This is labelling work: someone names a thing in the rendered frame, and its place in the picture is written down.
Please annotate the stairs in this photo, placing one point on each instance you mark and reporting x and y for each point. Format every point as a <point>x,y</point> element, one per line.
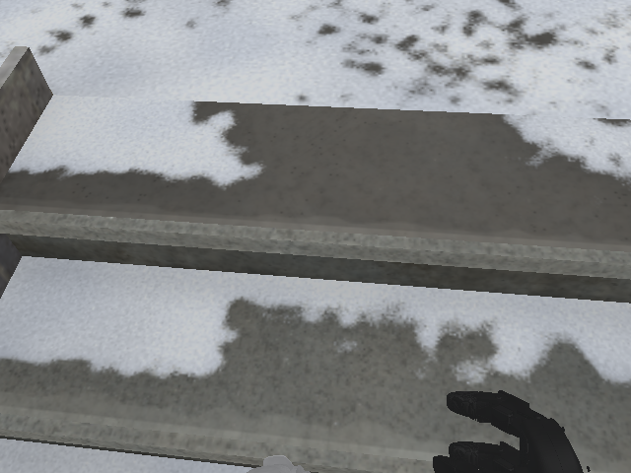
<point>330,370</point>

